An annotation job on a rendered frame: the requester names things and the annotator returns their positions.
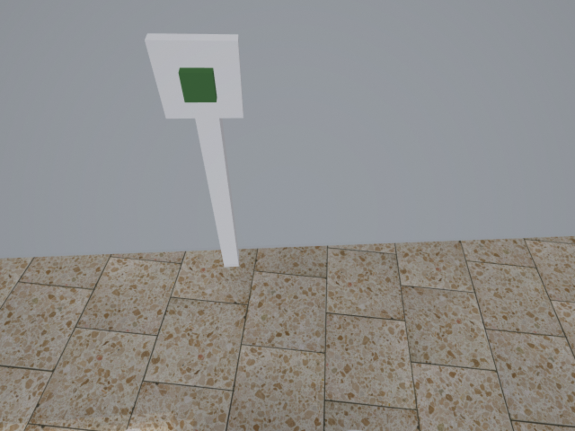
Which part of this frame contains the button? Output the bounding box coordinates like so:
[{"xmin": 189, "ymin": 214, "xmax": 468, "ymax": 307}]
[{"xmin": 179, "ymin": 67, "xmax": 217, "ymax": 102}]

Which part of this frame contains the panel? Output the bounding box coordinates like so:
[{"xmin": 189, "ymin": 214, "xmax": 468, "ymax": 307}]
[{"xmin": 145, "ymin": 33, "xmax": 243, "ymax": 267}]

